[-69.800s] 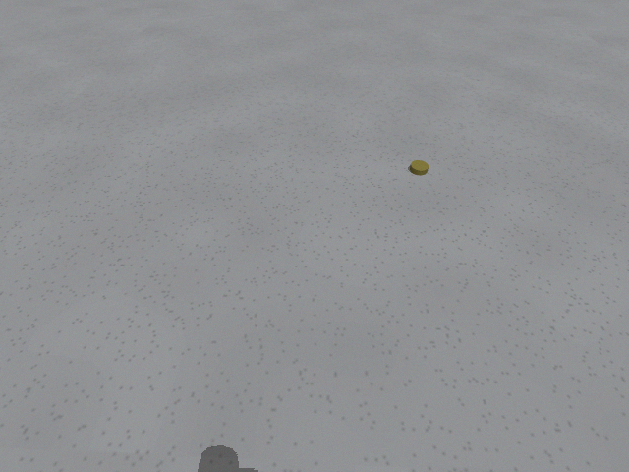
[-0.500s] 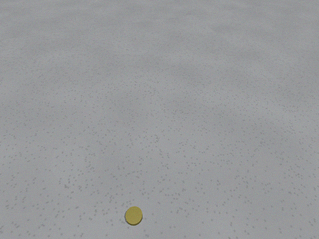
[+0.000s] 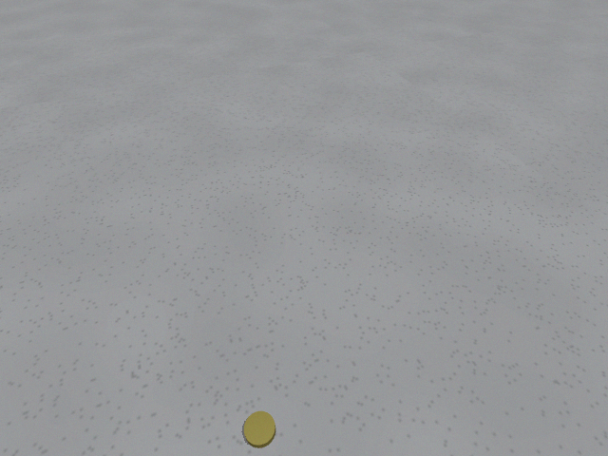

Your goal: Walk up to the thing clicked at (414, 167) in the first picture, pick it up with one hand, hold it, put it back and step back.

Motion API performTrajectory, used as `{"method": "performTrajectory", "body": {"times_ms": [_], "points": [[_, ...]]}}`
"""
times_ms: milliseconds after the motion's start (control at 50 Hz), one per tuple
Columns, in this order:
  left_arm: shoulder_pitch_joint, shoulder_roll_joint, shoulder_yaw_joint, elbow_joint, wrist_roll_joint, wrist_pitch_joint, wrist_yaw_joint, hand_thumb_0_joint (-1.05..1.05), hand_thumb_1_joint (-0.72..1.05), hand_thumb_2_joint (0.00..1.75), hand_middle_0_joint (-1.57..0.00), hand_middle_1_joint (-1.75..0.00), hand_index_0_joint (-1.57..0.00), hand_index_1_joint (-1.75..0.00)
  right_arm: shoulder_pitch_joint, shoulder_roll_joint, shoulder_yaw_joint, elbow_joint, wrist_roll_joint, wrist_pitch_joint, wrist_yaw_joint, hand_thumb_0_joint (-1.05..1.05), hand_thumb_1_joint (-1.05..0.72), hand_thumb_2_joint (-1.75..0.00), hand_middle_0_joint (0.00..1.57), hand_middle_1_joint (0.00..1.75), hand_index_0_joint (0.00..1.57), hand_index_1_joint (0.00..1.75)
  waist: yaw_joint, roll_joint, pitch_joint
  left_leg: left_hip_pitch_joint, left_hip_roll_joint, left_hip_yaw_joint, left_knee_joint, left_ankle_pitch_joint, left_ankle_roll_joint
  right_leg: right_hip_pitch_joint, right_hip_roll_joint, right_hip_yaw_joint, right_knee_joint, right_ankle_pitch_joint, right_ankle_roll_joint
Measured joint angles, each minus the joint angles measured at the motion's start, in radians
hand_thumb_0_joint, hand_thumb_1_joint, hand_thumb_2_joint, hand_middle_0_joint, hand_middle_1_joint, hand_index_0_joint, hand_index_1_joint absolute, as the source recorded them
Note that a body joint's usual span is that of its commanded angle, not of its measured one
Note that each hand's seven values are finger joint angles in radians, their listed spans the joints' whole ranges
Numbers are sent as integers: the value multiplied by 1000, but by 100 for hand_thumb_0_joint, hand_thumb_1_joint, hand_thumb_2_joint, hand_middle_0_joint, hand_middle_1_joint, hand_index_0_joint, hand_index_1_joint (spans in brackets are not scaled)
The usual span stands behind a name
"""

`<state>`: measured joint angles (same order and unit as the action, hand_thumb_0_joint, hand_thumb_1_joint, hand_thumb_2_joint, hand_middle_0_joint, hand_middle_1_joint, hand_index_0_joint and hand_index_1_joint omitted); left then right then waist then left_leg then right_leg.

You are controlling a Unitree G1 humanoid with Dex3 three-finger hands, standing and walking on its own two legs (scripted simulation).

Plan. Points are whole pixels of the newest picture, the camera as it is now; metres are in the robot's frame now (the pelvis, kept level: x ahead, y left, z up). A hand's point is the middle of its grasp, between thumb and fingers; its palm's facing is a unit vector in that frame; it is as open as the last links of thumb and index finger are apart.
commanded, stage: stand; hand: left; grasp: from above
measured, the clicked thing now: (259, 429) +0.40 +0.16 -0.76
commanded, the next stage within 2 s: step back in 1.66 s
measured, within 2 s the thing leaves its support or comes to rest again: neither
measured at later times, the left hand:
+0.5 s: hand out of the picture +0.06 +0.23 -0.16, palm faces +0.01 -0.94 -0.34, open 7.4 cm
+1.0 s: hand out of the picture +0.09 +0.23 -0.15, palm faces +0.00 -0.94 -0.34, open 7.4 cm
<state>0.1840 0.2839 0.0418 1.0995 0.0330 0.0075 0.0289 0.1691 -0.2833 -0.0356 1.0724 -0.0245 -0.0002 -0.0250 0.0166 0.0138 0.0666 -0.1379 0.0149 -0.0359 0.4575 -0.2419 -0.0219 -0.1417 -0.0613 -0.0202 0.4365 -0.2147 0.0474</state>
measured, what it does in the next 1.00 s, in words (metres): stands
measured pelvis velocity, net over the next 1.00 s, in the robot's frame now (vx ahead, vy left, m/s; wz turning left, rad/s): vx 0.01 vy -0.02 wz -0.02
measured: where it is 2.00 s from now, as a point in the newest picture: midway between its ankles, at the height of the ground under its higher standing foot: outside the picture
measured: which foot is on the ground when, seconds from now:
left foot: down 0.00-1.00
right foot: down 0.00-1.00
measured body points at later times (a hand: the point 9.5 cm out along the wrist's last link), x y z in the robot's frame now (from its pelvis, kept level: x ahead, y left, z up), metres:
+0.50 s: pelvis +0.00 -0.02 +0.00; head +0.01 -0.02 +0.45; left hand +0.06 +0.27 -0.13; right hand +0.06 -0.31 -0.14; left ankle +0.01 +0.13 -0.74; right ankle +0.02 -0.15 -0.74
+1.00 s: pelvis +0.01 -0.02 +0.01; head +0.01 -0.03 +0.46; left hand +0.09 +0.28 -0.13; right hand +0.08 -0.31 -0.14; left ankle +0.01 +0.13 -0.74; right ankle +0.02 -0.15 -0.74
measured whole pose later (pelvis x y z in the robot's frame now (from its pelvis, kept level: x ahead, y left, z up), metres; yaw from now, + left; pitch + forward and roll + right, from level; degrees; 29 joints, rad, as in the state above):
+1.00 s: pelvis +0.01 -0.02 +0.01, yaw -1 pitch -3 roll +0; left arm 0.10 0.31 0.03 1.14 0.01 0.00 0.01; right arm 0.12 -0.33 -0.01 1.13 -0.02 -0.01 -0.01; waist 0.00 0.02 0.06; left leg -0.09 0.05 -0.03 0.35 -0.20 -0.05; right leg -0.12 -0.03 -0.01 0.37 -0.19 0.02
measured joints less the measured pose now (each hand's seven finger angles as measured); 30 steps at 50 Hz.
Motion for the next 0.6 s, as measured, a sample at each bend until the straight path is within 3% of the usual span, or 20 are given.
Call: {"method": "performTrajectory", "body": {"times_ms": [600], "points": [[-64,17,-9,41,-12,-8,-16,1,90,90,-20,-30,-21,-30,-23,-40,18,51,6,0,10,0,-90,-90,20,30,20,30,-13,7,9,26,29,-3,-77,35,-25,16,29,-6,-60,27,-24]]}}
